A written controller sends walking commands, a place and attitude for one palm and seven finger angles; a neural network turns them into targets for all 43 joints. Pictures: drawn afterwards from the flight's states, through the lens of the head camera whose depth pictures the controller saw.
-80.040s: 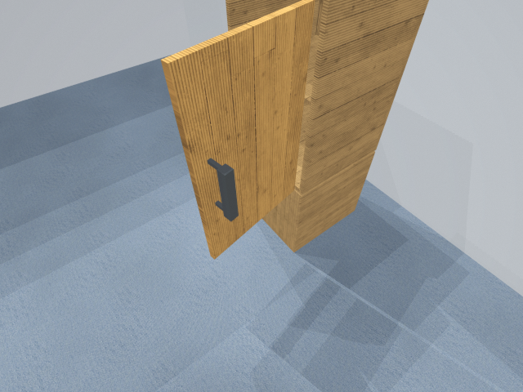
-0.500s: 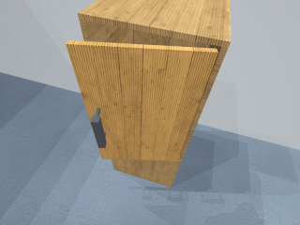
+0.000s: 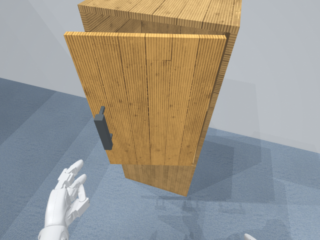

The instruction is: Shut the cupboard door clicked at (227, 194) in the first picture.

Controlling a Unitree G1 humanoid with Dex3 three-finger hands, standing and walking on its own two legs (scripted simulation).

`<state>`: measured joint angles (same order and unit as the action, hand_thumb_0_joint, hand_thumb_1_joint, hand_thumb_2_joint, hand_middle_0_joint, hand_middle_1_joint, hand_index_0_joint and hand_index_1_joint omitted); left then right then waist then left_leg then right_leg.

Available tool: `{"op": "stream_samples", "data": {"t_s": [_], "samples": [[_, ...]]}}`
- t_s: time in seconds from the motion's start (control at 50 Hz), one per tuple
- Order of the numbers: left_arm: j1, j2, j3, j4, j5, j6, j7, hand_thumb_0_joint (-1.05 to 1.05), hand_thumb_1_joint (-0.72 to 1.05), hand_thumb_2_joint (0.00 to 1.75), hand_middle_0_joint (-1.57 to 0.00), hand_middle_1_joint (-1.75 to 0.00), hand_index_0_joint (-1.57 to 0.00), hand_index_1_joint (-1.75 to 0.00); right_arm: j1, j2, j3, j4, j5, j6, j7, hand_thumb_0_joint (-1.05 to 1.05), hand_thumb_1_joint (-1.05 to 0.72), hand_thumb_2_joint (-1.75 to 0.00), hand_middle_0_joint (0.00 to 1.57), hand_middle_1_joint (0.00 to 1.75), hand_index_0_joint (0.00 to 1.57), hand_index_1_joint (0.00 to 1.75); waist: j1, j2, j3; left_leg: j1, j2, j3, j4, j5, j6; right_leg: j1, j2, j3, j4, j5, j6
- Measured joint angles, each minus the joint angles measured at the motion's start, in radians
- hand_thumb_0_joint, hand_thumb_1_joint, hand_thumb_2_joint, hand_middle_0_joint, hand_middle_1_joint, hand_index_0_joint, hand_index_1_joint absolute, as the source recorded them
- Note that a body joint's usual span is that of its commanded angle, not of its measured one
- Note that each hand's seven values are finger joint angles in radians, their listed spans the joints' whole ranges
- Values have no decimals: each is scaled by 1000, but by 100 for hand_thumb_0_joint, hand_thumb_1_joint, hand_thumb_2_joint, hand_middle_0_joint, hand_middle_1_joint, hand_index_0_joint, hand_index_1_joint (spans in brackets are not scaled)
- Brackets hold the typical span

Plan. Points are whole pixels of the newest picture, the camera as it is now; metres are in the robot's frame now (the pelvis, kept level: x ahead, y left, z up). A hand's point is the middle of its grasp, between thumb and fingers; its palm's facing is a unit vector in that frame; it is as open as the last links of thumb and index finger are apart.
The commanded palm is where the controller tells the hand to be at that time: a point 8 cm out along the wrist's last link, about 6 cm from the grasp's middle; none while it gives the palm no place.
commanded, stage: raise the hand and make a fist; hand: left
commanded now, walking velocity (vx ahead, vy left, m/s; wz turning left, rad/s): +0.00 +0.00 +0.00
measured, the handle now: (105, 128) +0.47 +0.19 -0.03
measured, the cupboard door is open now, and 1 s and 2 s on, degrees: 16 16 16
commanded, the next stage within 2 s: bring the fist close to the handle in 1.72 s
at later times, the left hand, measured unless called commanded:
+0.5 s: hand (96, 218) +0.19 +0.16 -0.04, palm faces -0.04 -1.00 -0.03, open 4.8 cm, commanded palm +0.16 +0.22 -0.03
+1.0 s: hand (84, 211) +0.21 +0.19 -0.02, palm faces -0.01 -1.00 -0.03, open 3.1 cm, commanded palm +0.18 +0.24 -0.03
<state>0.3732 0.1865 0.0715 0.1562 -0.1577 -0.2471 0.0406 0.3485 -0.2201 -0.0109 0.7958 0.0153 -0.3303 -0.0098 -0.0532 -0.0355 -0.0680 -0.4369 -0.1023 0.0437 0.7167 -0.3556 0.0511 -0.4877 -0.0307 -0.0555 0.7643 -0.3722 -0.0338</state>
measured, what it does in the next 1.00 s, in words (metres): lowers itself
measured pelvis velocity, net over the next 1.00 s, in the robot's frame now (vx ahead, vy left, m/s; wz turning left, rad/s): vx -0.01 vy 0.01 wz -0.03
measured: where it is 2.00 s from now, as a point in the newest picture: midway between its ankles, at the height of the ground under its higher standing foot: outside the picture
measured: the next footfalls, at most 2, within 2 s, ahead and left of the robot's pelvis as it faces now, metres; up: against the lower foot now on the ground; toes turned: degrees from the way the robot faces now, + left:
none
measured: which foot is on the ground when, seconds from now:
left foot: down 0.00-1.00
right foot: down 0.00-1.00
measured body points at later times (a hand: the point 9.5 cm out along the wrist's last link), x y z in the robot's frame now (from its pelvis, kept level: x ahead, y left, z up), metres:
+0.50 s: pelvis -0.03 -0.03 -0.08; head +0.05 -0.02 +0.36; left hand +0.19 +0.21 -0.03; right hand +0.18 -0.24 -0.16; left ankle +0.00 +0.08 -0.71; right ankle +0.02 -0.09 -0.71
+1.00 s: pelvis -0.01 +0.01 -0.07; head +0.06 +0.02 +0.37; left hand +0.20 +0.24 -0.02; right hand +0.18 -0.23 -0.14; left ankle +0.00 +0.08 -0.71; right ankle +0.02 -0.09 -0.71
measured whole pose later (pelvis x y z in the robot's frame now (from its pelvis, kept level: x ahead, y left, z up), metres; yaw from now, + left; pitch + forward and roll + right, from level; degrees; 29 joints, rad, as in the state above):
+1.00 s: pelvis -0.01 +0.01 -0.07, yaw -1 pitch +17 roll -3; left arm 0.44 0.22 0.11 -0.05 -0.26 -0.46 -0.21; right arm 0.22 -0.25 0.01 0.47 0.01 -0.17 -0.04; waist 0.00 0.02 -0.17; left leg -0.97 -0.04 0.00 1.24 -0.57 0.07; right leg -0.98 0.03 -0.11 1.18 -0.50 -0.05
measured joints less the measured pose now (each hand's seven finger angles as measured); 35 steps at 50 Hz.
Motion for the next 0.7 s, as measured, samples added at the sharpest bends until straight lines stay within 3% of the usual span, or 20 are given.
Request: {"op": "stream_samples", "data": {"t_s": [0.08,0.12,0.18,0.24,0.3,0.36,0.4,0.46,0.54,0.6,0.7], "samples": [[-69,-17,79,74,-87,-285,-233,0,92,89,-29,-41,-29,-40,-99,-34,-25,-103,-10,25,28,1,-90,-90,20,30,20,30,10,5,-85,-245,32,8,252,-101,-20,-256,34,6,242,-61,-37],[-60,-5,91,85,-113,-348,-327,0,92,89,-32,-44,-32,-44,-138,-41,-40,-172,1,42,30,2,-90,-90,20,30,20,30,23,-8,-100,-344,46,10,360,-140,-9,-355,48,4,340,-91,-46],[-1,5,88,60,-132,-306,-370,0,91,89,-38,-50,-38,-49,-175,-56,-54,-264,17,62,19,2,-90,-90,20,30,20,30,43,-11,-99,-439,60,-5,471,-181,-23,-441,56,-17,432,-126,-54],[77,11,83,-9,-129,-256,-329,1,91,89,-43,-55,-43,-55,-192,-63,-53,-315,19,62,0,2,-90,-90,20,30,20,30,66,-2,-95,-496,67,-32,532,-203,-34,-483,60,-48,471,-143,-63],[118,24,82,-95,-122,-277,-292,2,90,90,-48,-61,-48,-61,-200,-56,-33,-320,12,51,-18,1,-90,-90,20,30,19,30,85,7,-92,-534,72,-64,566,-213,-42,-504,64,-81,481,-148,-71],[94,40,82,-149,-127,-308,-302,2,90,90,-54,-67,-54,-67,-208,-40,-3,-299,8,48,-25,1,-90,-90,20,30,20,30,94,20,-89,-567,75,-91,588,-217,-48,-522,67,-108,483,-148,-77],[55,50,82,-154,-132,-294,-328,2,90,90,-57,-71,-57,-71,-210,-25,17,-284,10,57,-28,1,-90,-90,20,30,20,30,94,29,-87,-582,77,-99,595,-217,-50,-532,69,-116,482,-146,-76],[2,61,82,-143,-140,-219,-361,1,90,90,-63,-77,-63,-77,-197,1,37,-268,18,80,-29,1,-90,-90,20,30,20,30,85,40,-83,-583,79,-96,587,-214,-49,-534,71,-113,472,-140,-76],[-3,55,92,-146,-142,-132,-349,1,90,90,-70,-85,-70,-85,-154,26,42,-261,20,110,-28,2,-90,-90,21,30,20,30,64,52,-85,-557,81,-77,550,-207,-40,-516,74,-92,442,-129,-68],[23,41,95,-160,-137,-133,-314,2,90,90,-76,-91,-76,-91,-117,26,34,-256,14,119,-28,2,-90,-90,21,30,20,30,53,56,-90,-537,79,-61,522,-201,-31,-502,74,-74,420,-122,-61],[58,26,83,-164,-128,-194,-283,1,90,90,-85,-101,-85,-101,-83,-5,15,-254,6,127,-28,2,-90,-90,21,30,20,30,47,59,-99,-534,73,-45,513,-204,-14,-503,69,-57,416,-123,-48]]}}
